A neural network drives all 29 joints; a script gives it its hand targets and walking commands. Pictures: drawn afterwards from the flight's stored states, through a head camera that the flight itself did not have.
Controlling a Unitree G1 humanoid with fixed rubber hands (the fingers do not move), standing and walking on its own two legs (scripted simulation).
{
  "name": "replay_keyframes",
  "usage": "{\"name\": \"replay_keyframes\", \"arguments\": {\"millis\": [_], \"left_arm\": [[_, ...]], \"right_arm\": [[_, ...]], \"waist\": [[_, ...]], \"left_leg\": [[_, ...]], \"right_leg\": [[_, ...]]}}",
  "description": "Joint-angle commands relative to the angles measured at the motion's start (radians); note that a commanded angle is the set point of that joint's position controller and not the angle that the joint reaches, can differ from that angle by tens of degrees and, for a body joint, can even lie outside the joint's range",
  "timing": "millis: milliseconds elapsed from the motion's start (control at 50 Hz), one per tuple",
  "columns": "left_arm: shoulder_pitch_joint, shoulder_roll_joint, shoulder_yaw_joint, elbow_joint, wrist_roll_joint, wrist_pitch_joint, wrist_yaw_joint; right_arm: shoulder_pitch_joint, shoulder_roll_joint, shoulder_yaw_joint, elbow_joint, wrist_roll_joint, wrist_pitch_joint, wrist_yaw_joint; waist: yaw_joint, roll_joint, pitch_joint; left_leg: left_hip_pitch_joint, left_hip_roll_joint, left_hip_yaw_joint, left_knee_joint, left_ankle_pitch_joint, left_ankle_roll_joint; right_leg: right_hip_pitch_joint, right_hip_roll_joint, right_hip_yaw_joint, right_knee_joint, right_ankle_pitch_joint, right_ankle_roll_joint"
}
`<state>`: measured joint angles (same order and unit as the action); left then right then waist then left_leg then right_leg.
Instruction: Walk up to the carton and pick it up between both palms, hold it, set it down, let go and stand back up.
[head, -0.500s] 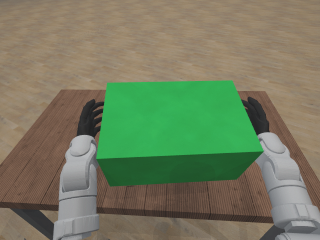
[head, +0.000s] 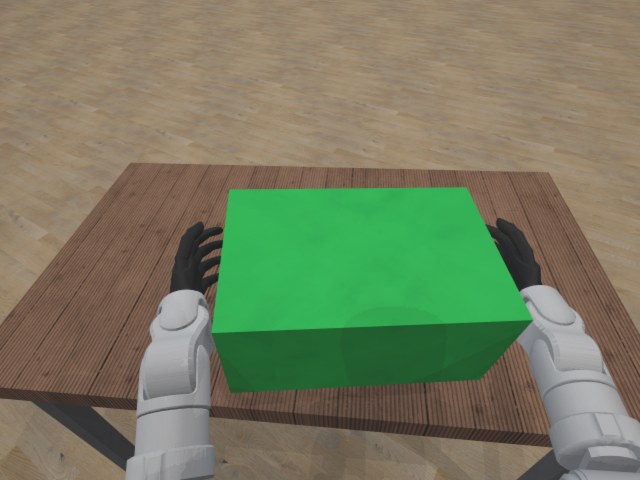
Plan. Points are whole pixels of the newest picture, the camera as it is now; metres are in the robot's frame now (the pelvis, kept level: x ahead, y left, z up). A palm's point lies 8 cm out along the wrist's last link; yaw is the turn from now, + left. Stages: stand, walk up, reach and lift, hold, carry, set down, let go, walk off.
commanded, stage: set down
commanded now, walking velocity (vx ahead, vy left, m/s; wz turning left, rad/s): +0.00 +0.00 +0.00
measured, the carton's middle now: (354, 284) +0.36 +0.01 +0.09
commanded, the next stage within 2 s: none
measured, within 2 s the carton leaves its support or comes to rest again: rests again in 1.72 s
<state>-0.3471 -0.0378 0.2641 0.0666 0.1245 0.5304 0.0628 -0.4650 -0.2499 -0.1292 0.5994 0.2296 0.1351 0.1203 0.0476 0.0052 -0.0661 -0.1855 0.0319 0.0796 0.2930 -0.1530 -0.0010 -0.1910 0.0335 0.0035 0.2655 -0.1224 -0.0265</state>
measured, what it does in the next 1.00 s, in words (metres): stands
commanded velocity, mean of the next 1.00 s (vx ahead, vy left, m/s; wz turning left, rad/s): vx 0.00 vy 0.00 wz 0.00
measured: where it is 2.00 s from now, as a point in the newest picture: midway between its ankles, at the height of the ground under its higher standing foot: outside the picture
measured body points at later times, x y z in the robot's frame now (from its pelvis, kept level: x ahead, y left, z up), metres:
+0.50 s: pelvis +0.01 +0.00 +0.00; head +0.03 -0.01 +0.45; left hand +0.34 +0.21 +0.10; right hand +0.42 -0.19 +0.08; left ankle +0.00 +0.12 -0.75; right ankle +0.01 -0.10 -0.75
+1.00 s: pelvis +0.02 -0.02 +0.00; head +0.08 -0.03 +0.44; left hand +0.36 +0.20 +0.06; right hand +0.45 -0.20 +0.04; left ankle +0.00 +0.12 -0.75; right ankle +0.01 -0.10 -0.75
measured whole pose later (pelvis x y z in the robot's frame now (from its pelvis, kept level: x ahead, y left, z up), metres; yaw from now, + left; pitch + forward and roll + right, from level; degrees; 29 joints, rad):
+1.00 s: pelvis +0.02 -0.02 +0.00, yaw +0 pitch +10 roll +0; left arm -0.34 -0.11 0.24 0.22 0.12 0.29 0.15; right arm -0.56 -0.33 -0.13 0.85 0.23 -0.08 0.22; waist 0.15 0.03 -0.07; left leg -0.30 0.06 0.08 0.29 -0.16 -0.02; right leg -0.31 0.06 0.00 0.27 -0.14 -0.05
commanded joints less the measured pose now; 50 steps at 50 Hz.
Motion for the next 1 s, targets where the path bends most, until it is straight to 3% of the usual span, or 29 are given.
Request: {"name": "replay_keyframes", "arguments": {"millis": [0, 80, 120, 160, 180, 200, 220, 280, 360, 380, 400, 420, 460, 480, 540, 600, 620, 640, 660, 680, 700, 720, 780, 800, 860, 900, 920, 940, 980], "left_arm": [[-0.556, -0.363, -0.540, -0.325, -0.137, -0.113, -0.051], [-0.471, -0.342, -0.499, -0.189, -0.091, -0.108, -0.041], [-0.463, -0.331, -0.440, -0.107, -0.071, -0.094, -0.045], [-0.506, -0.322, -0.404, -0.087, -0.049, -0.083, -0.046], [-0.512, -0.314, -0.398, -0.109, -0.039, -0.084, -0.049], [-0.536, -0.357, -0.436, -0.136, -0.060, -0.099, -0.046], [-0.546, -0.359, -0.438, -0.153, -0.060, -0.120, -0.039], [-0.615, -0.358, -0.514, -0.240, -0.105, -0.166, -0.011], [-0.493, -0.359, -0.497, -0.173, -0.096, -0.169, -0.002], [-0.491, -0.363, -0.502, -0.152, -0.070, -0.169, 0.001], [-0.510, -0.357, -0.506, -0.168, -0.080, -0.167, 0.004], [-0.503, -0.373, -0.494, -0.156, -0.067, -0.166, 0.002], [-0.475, -0.376, -0.501, -0.177, -0.078, -0.165, 0.007], [-0.502, -0.364, -0.487, -0.148, -0.061, -0.173, 0.012], [-0.447, -0.373, -0.486, -0.181, -0.057, -0.173, 0.023], [-0.462, -0.369, -0.449, -0.113, -0.037, -0.185, 0.021], [-0.479, -0.349, -0.452, -0.143, -0.044, -0.194, 0.020], [-0.475, -0.363, -0.468, -0.178, -0.051, -0.200, 0.026], [-0.468, -0.376, -0.482, -0.188, -0.045, -0.213, 0.032], [-0.460, -0.356, -0.456, -0.134, -0.051, -0.217, 0.028], [-0.467, -0.360, -0.469, -0.112, -0.056, -0.224, 0.024], [-0.481, -0.361, -0.468, -0.150, -0.060, -0.231, 0.037], [-0.480, -0.356, -0.464, -0.141, -0.058, -0.252, 0.032], [-0.480, -0.341, -0.444, -0.103, -0.057, -0.255, 0.032], [-0.446, -0.310, -0.389, -0.014, -0.034, -0.268, 0.020], [-0.502, -0.343, -0.447, -0.071, -0.070, -0.293, 0.022], [-0.495, -0.315, -0.400, -0.075, -0.056, -0.306, 0.031], [-0.482, -0.346, -0.458, -0.068, -0.076, -0.315, 0.029], [-0.440, -0.342, -0.432, -0.029, -0.061, -0.323, 0.029]], "right_arm": [[-0.767, 0.234, 0.293, -0.381, -0.021, -0.148, 0.183], [-0.742, 0.207, 0.251, -0.321, -0.038, -0.156, 0.187], [-0.764, 0.214, 0.254, -0.251, -0.047, -0.144, 0.195], [-0.736, 0.202, 0.233, -0.120, -0.059, -0.122, 0.209], [-0.740, 0.186, 0.219, -0.143, -0.064, -0.131, 0.214], [-0.772, 0.200, 0.215, -0.184, -0.055, -0.148, 0.213], [-0.785, 0.226, 0.245, -0.209, -0.052, -0.164, 0.215], [-0.803, 0.194, 0.246, -0.226, -0.029, -0.200, 0.214], [-0.760, 0.153, 0.234, -0.162, -0.038, -0.209, 0.205], [-0.769, 0.118, 0.209, -0.141, -0.047, -0.215, 0.208], [-0.785, 0.123, 0.219, -0.142, -0.043, -0.220, 0.211], [-0.736, 0.119, 0.190, -0.085, -0.062, -0.208, 0.214], [-0.745, 0.117, 0.217, -0.116, -0.042, -0.214, 0.217], [-0.773, 0.091, 0.185, -0.110, -0.056, -0.227, 0.220], [-0.766, 0.097, 0.227, -0.088, -0.021, -0.235, 0.214], [-0.810, 0.092, 0.181, -0.051, -0.061, -0.246, 0.219], [-0.813, 0.086, 0.207, -0.065, -0.056, -0.250, 0.219], [-0.785, 0.086, 0.217, -0.065, -0.042, -0.256, 0.212], [-0.810, 0.092, 0.219, -0.090, -0.040, -0.273, 0.218], [-0.807, 0.085, 0.217, -0.060, -0.041, -0.271, 0.216], [-0.807, 0.076, 0.206, -0.075, -0.053, -0.274, 0.208], [-0.849, 0.089, 0.231, -0.089, -0.040, -0.290, 0.214], [-0.798, 0.066, 0.225, -0.055, -0.058, -0.290, 0.194], [-0.809, 0.051, 0.200, -0.037, -0.076, -0.295, 0.194], [-0.812, 0.079, 0.226, -0.014, -0.081, -0.300, 0.181], [-0.812, 0.067, 0.209, -0.009, -0.105, -0.318, 0.175], [-0.804, 0.042, 0.214, 0.020, -0.097, -0.320, 0.175], [-0.796, 0.052, 0.225, -0.002, -0.090, -0.329, 0.172], [-0.799, 0.058, 0.242, 0.006, -0.088, -0.335, 0.173]], "waist": [[0.016, 0.028, -0.526], [0.019, 0.010, -0.439], [0.049, -0.026, -0.370], [0.048, -0.015, -0.314], [0.051, -0.012, -0.315], [0.042, -0.020, -0.372], [0.074, -0.022, -0.401], [0.050, -0.016, -0.493], [0.045, -0.014, -0.510], [0.048, 0.035, -0.482], [0.056, 0.025, -0.485], [0.031, 0.012, -0.464], [0.052, 0.010, -0.495], [0.051, 0.031, -0.502], [0.076, 0.021, -0.482], [0.079, -0.015, -0.507], [0.101, -0.019, -0.514], [0.090, 0.006, -0.524], [0.103, -0.022, -0.574], [0.109, -0.032, -0.504], [0.085, -0.050, -0.546], [0.116, -0.033, -0.578], [0.099, -0.019, -0.590], [0.091, -0.046, -0.575], [0.131, -0.054, -0.538], [0.085, -0.064, -0.622], [0.106, -0.068, -0.585], [0.078, -0.068, -0.634], [0.109, -0.061, -0.632]], "left_leg": [[0.337, -0.016, -0.097, 0.067, 0.483, -0.071], [0.264, -0.015, -0.097, 0.039, 0.336, -0.052], [0.214, -0.013, -0.085, 0.010, 0.260, -0.031], [0.174, -0.018, -0.079, -0.012, 0.202, -0.024], [0.158, -0.018, -0.070, -0.022, 0.181, -0.030], [0.180, -0.016, -0.075, -0.011, 0.200, -0.031], [0.176, -0.019, -0.069, 0.002, 0.239, -0.028], [0.259, -0.005, -0.083, 0.046, 0.356, -0.046], [0.327, 0.004, -0.089, 0.081, 0.491, -0.059], [0.314, 0.004, -0.096, 0.073, 0.461, -0.072], [0.313, 0.004, -0.094, 0.077, 0.459, -0.069], [0.310, 0.007, -0.100, 0.068, 0.426, -0.073], [0.325, 0.008, -0.101, 0.087, 0.513, -0.072], [0.311, 0.010, -0.093, 0.078, 0.466, -0.075], [0.325, 0.009, -0.101, 0.102, 0.565, -0.073], [0.285, 0.010, -0.083, 0.081, 0.513, -0.064], [0.266, 0.006, -0.078, 0.086, 0.520, -0.058], [0.291, 0.008, -0.085, 0.111, 0.580, -0.068], [0.309, 0.012, -0.086, 0.112, 0.612, -0.067], [0.289, 0.013, -0.078, 0.098, 0.560, -0.060], [0.295, 0.009, -0.084, 0.102, 0.555, -0.052], [0.291, 0.008, -0.072, 0.111, 0.571, -0.051], [0.273, 0.002, -0.074, 0.125, 0.615, -0.056], [0.248, 0.002, -0.067, 0.106, 0.549, -0.042], [0.177, -0.014, -0.045, 0.098, 0.547, -0.030], [0.205, -0.008, -0.054, 0.116, 0.587, -0.039], [0.174, -0.012, -0.043, 0.106, 0.578, -0.042], [0.191, -0.010, -0.059, 0.115, 0.572, -0.040], [0.146, -0.016, -0.046, 0.114, 0.567, -0.037]], "right_leg": [[-0.007, 0.043, -0.102, -0.016, 0.171, -0.032], [-0.017, 0.032, -0.093, -0.025, 0.117, -0.031], [-0.008, 0.026, -0.093, -0.028, 0.082, -0.033], [-0.015, 0.014, -0.080, -0.031, 0.052, -0.032], [-0.003, 0.020, -0.093, -0.026, 0.038, -0.032], [-0.002, 0.022, -0.095, -0.018, 0.069, -0.032], [0.010, 0.023, -0.087, -0.010, 0.080, -0.030], [-0.061, 0.041, -0.098, -0.010, 0.106, -0.032], [-0.095, 0.049, -0.105, -0.025, 0.168, -0.041], [-0.105, 0.048, -0.104, -0.030, 0.112, -0.057], [-0.102, 0.045, -0.103, -0.024, 0.115, -0.055], [-0.105, 0.048, -0.105, -0.038, 0.088, -0.060], [-0.100, 0.052, -0.105, -0.037, 0.135, -0.061], [-0.135, 0.048, -0.110, -0.036, 0.103, -0.063], [-0.110, 0.059, -0.097, -0.035, 0.154, -0.063], [-0.103, 0.055, -0.105, -0.031, 0.148, -0.061], [-0.102, 0.050, -0.097, -0.026, 0.157, -0.053], [-0.100, 0.058, -0.102, -0.013, 0.186, -0.058], [-0.111, 0.065, -0.104, -0.020, 0.204, -0.058], [-0.109, 0.056, -0.105, -0.033, 0.163, -0.059], [-0.109, 0.058, -0.104, -0.030, 0.193, -0.053], [-0.109, 0.055, -0.099, -0.021, 0.201, -0.057], [-0.091, 0.052, -0.095, -0.014, 0.247, -0.046], [-0.107, 0.052, -0.105, -0.019, 0.221, -0.038], [-0.030, 0.037, -0.086, -0.007, 0.295, -0.034], [-0.064, 0.039, -0.099, 0.002, 0.338, -0.028], [-0.046, 0.047, -0.098, 0.011, 0.347, -0.024], [-0.054, 0.044, -0.096, 0.011, 0.364, -0.027], [-0.017, 0.040, -0.084, 0.024, 0.406, -0.026]]}}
